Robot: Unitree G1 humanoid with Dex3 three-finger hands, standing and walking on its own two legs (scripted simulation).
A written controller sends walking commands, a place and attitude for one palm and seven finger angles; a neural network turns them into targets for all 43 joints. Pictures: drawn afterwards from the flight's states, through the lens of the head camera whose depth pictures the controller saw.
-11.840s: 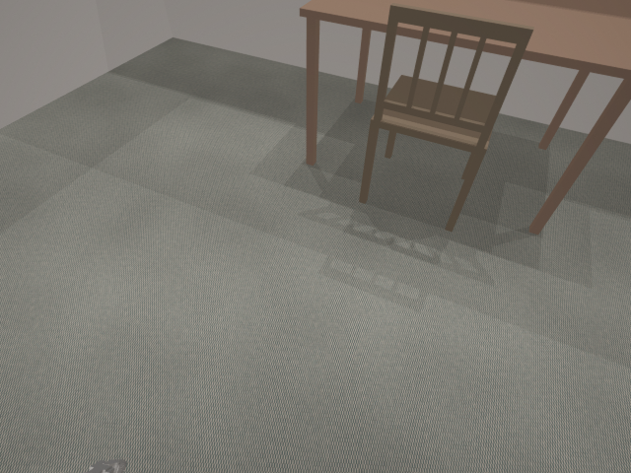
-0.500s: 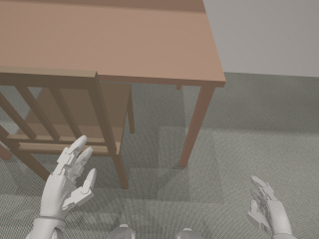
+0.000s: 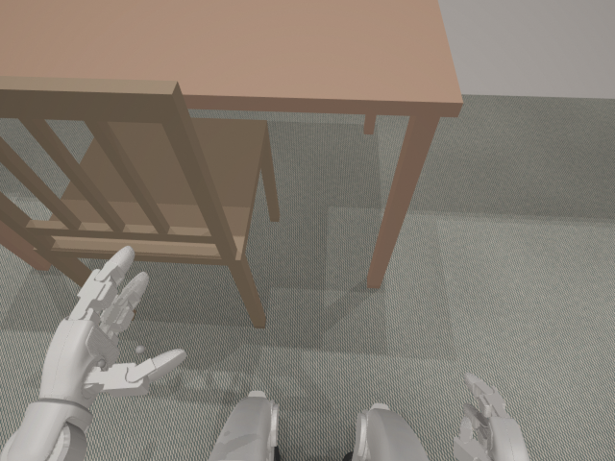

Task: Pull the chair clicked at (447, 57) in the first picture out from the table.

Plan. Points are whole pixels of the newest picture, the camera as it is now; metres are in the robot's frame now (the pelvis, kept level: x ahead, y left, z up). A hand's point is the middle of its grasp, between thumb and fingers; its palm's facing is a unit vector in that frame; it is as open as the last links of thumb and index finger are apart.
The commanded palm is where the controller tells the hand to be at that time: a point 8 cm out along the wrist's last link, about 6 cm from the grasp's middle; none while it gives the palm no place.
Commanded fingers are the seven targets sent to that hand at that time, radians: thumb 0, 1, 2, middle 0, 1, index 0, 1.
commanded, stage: raise the hand toward the chair's back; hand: left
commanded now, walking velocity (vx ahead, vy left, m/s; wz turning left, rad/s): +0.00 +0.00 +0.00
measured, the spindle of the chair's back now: (81, 181) +0.50 +0.40 +0.01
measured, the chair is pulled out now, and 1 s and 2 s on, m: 0.00 0.00 0.00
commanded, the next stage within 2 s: aim the fingers beside a spindle in 1.26 s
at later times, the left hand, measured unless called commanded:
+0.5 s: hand (113, 335) +0.24 +0.23 +0.07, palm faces +0.01 -1.00 -0.04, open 16.6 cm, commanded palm +0.22 +0.28 +0.08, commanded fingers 0.00 -0.50 0.30 -0.06 -0.08 -0.06 -0.08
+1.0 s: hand (121, 313) +0.27 +0.23 +0.07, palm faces +0.00 -1.00 -0.04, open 16.9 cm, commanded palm +0.24 +0.28 +0.08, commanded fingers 0.00 -0.50 0.30 -0.06 -0.08 -0.06 -0.08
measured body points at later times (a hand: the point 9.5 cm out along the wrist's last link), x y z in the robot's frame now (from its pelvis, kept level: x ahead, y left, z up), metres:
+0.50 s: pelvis +0.02 +0.03 +0.02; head +0.09 +0.04 +0.46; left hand +0.24 +0.28 +0.07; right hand +0.23 -0.19 -0.05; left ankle +0.05 +0.13 -0.62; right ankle +0.04 -0.08 -0.62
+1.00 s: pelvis +0.02 +0.02 +0.02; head +0.09 +0.03 +0.47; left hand +0.26 +0.28 +0.08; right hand +0.19 -0.23 -0.05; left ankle +0.05 +0.13 -0.62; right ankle +0.04 -0.08 -0.62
